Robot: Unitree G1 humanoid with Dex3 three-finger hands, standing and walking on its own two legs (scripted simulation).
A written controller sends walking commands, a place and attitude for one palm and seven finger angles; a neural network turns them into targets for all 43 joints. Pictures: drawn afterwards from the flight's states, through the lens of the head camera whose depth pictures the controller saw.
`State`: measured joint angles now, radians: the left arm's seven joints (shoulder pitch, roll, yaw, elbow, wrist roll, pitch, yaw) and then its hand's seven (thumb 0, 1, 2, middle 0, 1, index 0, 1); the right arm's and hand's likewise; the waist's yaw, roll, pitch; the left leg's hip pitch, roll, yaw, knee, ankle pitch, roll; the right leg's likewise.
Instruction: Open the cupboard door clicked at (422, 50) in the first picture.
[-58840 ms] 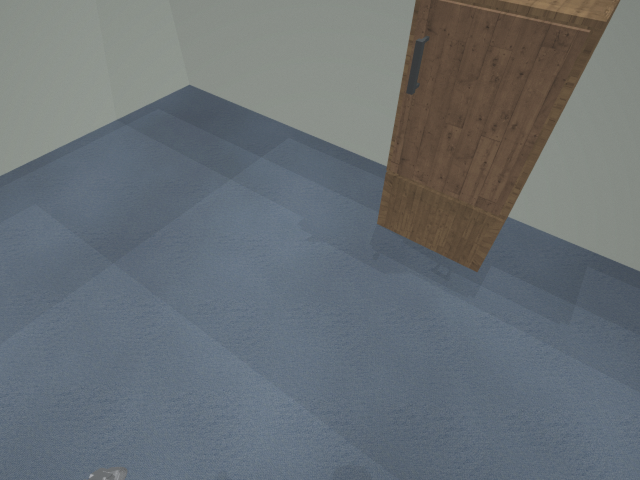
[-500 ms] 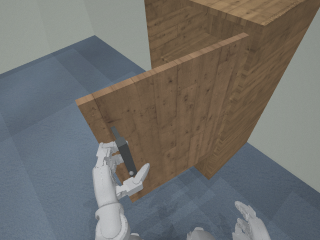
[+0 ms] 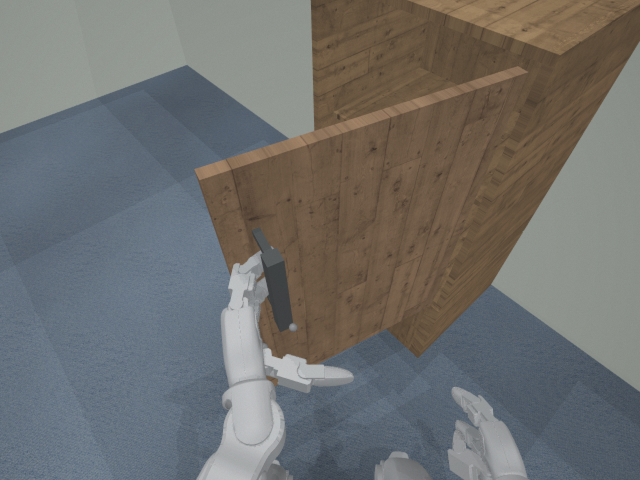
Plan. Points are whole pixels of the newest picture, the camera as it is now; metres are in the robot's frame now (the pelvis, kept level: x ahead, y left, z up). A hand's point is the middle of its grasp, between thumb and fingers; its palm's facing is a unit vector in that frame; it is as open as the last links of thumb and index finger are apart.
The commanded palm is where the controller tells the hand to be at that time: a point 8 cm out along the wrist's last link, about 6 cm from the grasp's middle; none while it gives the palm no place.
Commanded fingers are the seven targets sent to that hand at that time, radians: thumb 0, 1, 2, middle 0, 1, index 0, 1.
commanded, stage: slide the hand sideways off the handle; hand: left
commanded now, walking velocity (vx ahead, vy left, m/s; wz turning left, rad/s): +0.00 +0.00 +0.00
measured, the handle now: (272, 282) +0.35 +0.08 +0.06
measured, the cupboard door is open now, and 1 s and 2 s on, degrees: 76 80 80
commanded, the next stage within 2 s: draw the hand back to the body in 1.28 s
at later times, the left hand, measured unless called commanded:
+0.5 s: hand (289, 367) +0.24 +0.05 +0.06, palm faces -0.13 -0.99 +0.01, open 16.4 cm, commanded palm +0.21 +0.10 +0.06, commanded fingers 0.00 -0.50 0.30 -0.15 -0.30 -0.15 -0.30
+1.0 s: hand (235, 394) +0.21 +0.10 +0.06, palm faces -0.09 -1.00 -0.01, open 16.3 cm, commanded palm +0.18 +0.16 +0.06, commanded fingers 0.00 -0.50 0.30 -0.15 -0.30 -0.15 -0.30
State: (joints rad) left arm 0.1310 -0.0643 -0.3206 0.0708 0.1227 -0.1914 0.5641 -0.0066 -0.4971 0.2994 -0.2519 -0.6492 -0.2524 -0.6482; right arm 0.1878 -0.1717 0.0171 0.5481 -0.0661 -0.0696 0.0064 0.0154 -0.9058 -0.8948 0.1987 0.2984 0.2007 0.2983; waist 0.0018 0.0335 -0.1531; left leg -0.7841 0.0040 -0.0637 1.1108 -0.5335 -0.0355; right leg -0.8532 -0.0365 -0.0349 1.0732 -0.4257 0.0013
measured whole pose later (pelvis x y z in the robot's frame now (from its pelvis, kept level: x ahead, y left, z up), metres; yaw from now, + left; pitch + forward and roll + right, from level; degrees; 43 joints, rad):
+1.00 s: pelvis +0.02 +0.01 -0.02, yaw +0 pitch +14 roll -1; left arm 0.62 0.13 -0.16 -0.38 -0.07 -0.27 -0.05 -0.01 -0.50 0.30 -0.15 -0.30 -0.15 -0.30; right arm 0.27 -0.21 0.01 0.36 0.00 -0.07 -0.02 0.02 -0.91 -0.89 0.20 0.30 0.20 0.30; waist 0.01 0.03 -0.16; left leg -0.85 0.01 -0.06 1.23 -0.62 -0.02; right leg -0.92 -0.03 -0.03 1.18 -0.50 0.02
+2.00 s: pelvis +0.03 +0.02 +0.03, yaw -1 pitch +6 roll -2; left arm 0.71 0.30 0.09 -0.57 -0.09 -0.01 0.01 -0.01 -0.37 0.35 -0.16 -0.31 -0.16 -0.30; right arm 0.32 -0.22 0.04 0.41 0.03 -0.11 -0.11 0.02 -0.90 -0.89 0.20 0.30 0.20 0.30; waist 0.03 0.05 -0.15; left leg -0.53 0.02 -0.05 0.98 -0.55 0.00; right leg -0.59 -0.02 -0.02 0.91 -0.42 0.04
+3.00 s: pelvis +0.05 +0.01 +0.08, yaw -2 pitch -5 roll -1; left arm 0.46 0.34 0.34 -0.42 -0.05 -0.03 0.12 0.02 0.88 0.89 -0.21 -0.31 -0.22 -0.31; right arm 0.21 -0.23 0.02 0.64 0.00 -0.14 -0.09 0.02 -0.90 -0.89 0.20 0.30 0.20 0.30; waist 0.07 0.07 0.01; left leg -0.05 0.03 -0.01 0.46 -0.33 -0.02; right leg -0.14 -0.01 0.00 0.44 -0.23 0.02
